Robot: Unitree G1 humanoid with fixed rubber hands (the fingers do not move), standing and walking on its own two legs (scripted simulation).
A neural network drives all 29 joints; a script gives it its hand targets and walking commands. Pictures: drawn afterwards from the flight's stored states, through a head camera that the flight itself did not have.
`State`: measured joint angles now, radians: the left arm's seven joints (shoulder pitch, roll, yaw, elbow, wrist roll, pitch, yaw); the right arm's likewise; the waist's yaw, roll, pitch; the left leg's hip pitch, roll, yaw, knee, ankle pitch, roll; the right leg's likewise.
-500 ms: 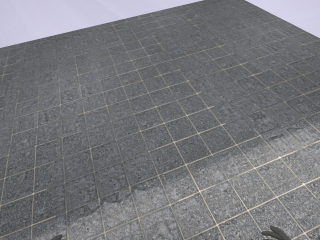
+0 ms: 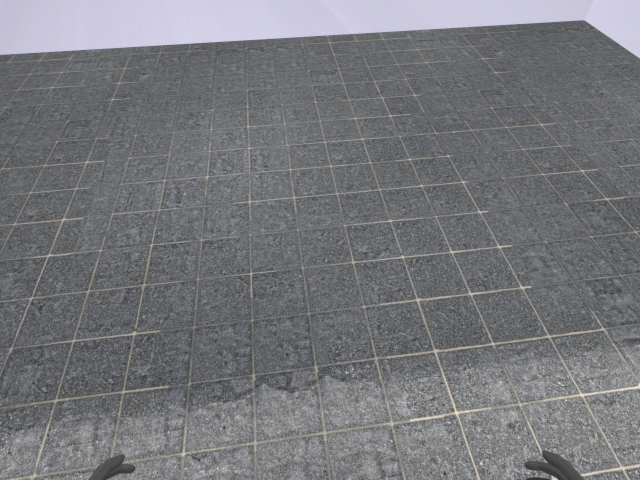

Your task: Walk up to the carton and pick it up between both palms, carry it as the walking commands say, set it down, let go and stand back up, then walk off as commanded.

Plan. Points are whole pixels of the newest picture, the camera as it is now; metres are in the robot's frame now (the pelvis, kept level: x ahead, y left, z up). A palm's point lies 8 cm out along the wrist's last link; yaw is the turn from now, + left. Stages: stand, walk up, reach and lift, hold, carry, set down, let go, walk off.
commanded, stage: walk up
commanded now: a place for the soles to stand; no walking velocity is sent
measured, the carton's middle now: out of the picture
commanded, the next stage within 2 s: none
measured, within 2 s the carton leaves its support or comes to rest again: neither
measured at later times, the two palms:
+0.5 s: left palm out of the picture +0.08 +0.46 -0.07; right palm (436, 429) +0.23 -0.13 -0.09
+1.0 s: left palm out of the picture +0.02 +0.64 -0.07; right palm (267, 354) +0.33 +0.10 -0.08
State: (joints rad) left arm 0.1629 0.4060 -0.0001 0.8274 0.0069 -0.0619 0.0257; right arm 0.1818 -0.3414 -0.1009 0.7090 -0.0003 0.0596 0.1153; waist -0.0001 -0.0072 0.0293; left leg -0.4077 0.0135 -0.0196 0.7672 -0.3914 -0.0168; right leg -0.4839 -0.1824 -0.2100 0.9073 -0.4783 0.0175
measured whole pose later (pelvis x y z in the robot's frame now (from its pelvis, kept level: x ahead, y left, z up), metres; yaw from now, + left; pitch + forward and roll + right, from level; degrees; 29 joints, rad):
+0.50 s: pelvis +0.03 +0.12 +0.00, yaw +15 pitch +2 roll +0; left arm 0.14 0.44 0.00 0.83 0.01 -0.10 0.02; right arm 0.18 -0.35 -0.11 0.71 0.00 0.05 0.13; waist 0.00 0.02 0.02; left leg -0.41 0.01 -0.04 0.77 -0.40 -0.02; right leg -0.44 -0.17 -0.20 0.91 -0.49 0.03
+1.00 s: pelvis +0.07 +0.29 +0.00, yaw +31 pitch +4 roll -1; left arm 0.13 0.45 0.00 0.84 0.01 -0.10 0.02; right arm 0.18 -0.36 -0.12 0.71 0.00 0.04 0.13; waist 0.00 0.02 0.01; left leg -0.44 -0.05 -0.06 0.77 -0.39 0.04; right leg -0.45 -0.15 -0.17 0.99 -0.49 0.02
